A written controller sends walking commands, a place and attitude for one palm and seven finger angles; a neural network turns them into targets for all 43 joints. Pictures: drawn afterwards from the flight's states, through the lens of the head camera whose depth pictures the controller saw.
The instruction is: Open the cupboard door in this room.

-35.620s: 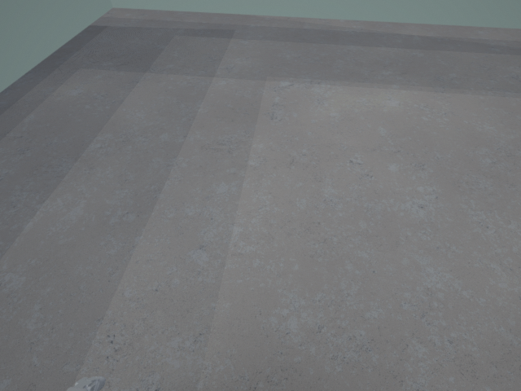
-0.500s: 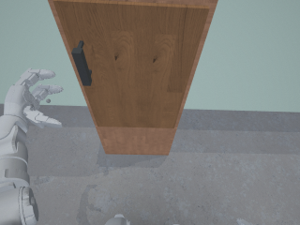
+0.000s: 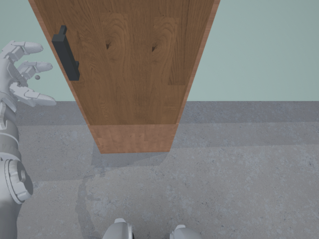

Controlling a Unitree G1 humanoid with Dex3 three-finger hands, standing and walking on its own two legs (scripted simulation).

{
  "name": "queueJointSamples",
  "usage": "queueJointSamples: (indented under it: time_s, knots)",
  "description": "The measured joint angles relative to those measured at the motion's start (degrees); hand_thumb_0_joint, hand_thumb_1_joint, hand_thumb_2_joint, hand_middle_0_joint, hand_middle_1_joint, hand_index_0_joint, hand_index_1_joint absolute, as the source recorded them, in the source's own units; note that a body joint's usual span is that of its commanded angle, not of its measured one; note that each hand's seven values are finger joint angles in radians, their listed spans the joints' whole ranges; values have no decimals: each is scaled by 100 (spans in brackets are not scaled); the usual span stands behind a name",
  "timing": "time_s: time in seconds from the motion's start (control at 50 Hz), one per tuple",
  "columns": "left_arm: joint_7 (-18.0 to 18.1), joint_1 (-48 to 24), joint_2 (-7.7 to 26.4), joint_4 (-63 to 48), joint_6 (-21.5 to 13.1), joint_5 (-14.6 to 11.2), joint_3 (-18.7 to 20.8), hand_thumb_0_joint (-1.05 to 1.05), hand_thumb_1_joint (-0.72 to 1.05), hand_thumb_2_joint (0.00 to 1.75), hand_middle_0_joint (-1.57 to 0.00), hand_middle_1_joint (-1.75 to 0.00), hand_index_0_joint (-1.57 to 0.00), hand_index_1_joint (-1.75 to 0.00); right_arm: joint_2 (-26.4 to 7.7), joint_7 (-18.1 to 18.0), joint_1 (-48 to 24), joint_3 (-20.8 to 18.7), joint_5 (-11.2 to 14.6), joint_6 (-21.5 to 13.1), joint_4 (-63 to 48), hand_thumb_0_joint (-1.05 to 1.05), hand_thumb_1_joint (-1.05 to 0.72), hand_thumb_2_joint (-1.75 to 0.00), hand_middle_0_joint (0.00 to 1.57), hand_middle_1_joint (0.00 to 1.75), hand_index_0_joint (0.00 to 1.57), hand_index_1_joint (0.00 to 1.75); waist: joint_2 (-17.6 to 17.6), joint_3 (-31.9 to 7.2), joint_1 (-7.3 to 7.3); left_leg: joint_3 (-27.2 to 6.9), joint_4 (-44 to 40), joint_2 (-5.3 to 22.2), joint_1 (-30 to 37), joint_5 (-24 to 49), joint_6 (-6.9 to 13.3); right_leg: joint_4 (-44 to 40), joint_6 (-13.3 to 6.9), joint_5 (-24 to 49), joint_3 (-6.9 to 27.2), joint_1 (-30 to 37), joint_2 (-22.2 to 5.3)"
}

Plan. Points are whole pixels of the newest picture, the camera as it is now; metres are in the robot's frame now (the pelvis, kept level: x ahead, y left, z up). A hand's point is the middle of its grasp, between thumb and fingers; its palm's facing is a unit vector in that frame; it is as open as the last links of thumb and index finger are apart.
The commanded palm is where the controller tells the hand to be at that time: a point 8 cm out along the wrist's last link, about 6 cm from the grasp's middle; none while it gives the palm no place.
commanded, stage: move the hooked fingers beside the handle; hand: left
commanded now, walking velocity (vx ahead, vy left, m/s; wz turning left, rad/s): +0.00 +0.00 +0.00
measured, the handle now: (69, 54) +0.56 +0.22 +0.10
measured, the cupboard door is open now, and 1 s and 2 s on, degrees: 0 0 0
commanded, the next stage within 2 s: slide the fingers in behind the handle in 1.12 s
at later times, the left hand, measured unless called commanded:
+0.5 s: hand (41, 60) +0.53 +0.27 +0.11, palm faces +0.01 -1.00 +0.01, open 13.9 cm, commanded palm +0.51 +0.32 +0.10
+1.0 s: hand (35, 67) +0.51 +0.28 +0.10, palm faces +0.02 -1.00 +0.02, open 13.9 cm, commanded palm +0.50 +0.32 +0.10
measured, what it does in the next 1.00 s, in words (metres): stands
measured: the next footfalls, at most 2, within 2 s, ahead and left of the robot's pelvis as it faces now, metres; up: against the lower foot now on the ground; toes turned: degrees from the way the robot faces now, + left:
none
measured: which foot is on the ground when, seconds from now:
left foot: down 0.00-1.00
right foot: down 0.00-1.00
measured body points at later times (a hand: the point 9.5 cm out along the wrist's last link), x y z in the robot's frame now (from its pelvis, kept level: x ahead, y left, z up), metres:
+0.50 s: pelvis +0.01 +0.00 -0.01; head +0.14 +0.04 +0.42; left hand +0.52 +0.33 +0.11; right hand -0.03 -0.27 -0.10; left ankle +0.05 +0.10 -0.69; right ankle -0.01 -0.12 -0.69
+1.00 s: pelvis +0.01 +0.02 -0.01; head +0.13 +0.05 +0.43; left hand +0.50 +0.34 +0.10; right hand +0.02 -0.26 -0.10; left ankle +0.05 +0.10 -0.69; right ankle -0.01 -0.12 -0.69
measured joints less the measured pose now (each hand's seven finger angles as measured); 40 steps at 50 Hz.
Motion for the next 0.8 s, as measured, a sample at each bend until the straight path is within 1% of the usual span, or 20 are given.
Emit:
queueJointSamples:
  time_s: [0.16, 0.28, 0.4, 0.56, 0.62, 0.7, 0.8]
  knots:
    - [22, -460, 378, 375, 49, 205, 156, -1, -50, 30, -30, -120, -30, -120, -29, 13, 163, 14, -38, 131, 6, 0, -90, -90, 20, 30, 20, 30, 10, -16, -196, -3, 134, 62, -285, -50, -5, 83, -5, -10, 9, -274, 58]
    - [-4, -737, 622, 566, 95, 287, 254, -1, -49, 30, -30, -120, -30, -120, -30, 23, 273, 44, -54, 233, -3, 0, -90, -90, 20, 30, 20, 30, 18, -12, -304, -9, 211, 101, -450, -88, -2, 112, -2, -15, 12, -424, 96]
    - [-2, -1029, 892, 765, 185, 408, 265, -1, -49, 30, -30, -120, -30, -120, -24, 24, 334, 91, -75, 298, -57, 0, -90, -90, 20, 30, 20, 30, 34, 4, -407, -34, 302, 125, -645, -123, 7, 143, 6, -21, -5, -589, 122]
    - [-69, -971, 947, 669, 215, 422, 379, -1, -49, 31, -30, -120, -30, -120, 10, 59, 366, 103, -106, 373, -121, 0, -90, -90, 20, 30, 20, 30, 31, -9, -429, -9, 367, 141, -791, -178, 37, 158, 39, -34, 27, -723, 135]
    - [-42, -845, 858, 479, 177, 409, 409, -1, -49, 31, -30, -120, -30, -120, 30, 90, 370, 79, -128, 397, -128, 0, -90, -90, 20, 30, 20, 30, 34, -22, -397, -4, 375, 138, -789, -202, 47, 141, 50, -41, 34, -711, 133]
    - [-44, -702, 734, 339, 150, 330, 441, -1, -49, 31, -30, -120, -30, -120, 59, 133, 340, 62, -131, 438, -110, 0, -90, -90, 20, 30, 20, 30, 28, -60, -349, 6, 357, 133, -710, -231, 62, 89, 67, -49, 45, -619, 131]
    - [-26, -551, 610, 267, 174, 290, 345, -1, -49, 30, -30, -120, -30, -120, 70, 155, 291, 52, -121, 472, -147, 0, -90, -90, 20, 30, 20, 30, 40, -109, -291, -1, 332, 109, -596, -255, 78, 34, 85, -61, 38, -484, 111]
